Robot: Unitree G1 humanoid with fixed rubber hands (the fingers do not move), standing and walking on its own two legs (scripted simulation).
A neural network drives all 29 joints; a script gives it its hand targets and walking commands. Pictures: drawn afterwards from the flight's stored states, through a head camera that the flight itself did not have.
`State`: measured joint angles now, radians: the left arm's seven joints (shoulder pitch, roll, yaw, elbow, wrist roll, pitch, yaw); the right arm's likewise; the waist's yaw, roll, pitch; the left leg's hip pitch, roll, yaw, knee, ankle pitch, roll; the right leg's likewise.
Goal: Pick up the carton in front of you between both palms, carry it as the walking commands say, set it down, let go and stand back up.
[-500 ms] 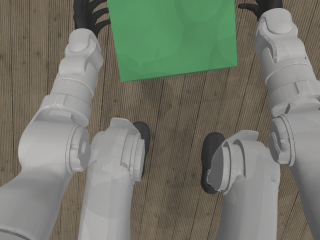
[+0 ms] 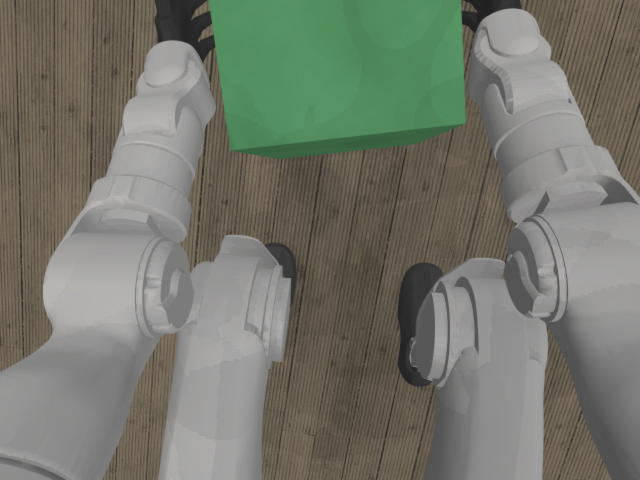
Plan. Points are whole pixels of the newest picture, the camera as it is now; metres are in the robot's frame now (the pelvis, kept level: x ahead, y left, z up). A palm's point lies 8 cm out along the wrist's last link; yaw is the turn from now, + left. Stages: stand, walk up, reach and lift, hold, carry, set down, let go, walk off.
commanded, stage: reach and lift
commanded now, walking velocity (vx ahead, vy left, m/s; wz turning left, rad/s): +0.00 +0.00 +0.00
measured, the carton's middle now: (337, 58) +0.52 +0.03 -0.24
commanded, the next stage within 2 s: none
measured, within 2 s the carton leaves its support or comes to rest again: leaves its support in 0.02 s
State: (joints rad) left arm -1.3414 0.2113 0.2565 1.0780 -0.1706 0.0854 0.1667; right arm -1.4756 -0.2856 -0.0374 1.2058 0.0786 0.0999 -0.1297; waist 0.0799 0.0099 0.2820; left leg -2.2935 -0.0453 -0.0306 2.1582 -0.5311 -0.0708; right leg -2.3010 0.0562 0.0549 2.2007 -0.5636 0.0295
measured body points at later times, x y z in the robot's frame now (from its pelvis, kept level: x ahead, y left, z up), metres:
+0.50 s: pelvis +0.00 +0.00 +0.09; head +0.26 -0.01 +0.46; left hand +0.48 +0.17 +0.01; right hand +0.51 -0.13 +0.02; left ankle +0.12 +0.14 -0.33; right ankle +0.11 -0.12 -0.33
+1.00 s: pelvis +0.04 +0.00 +0.22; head +0.22 +0.00 +0.63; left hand +0.46 +0.17 +0.16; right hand +0.47 -0.14 +0.16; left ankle +0.12 +0.14 -0.33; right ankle +0.11 -0.13 -0.33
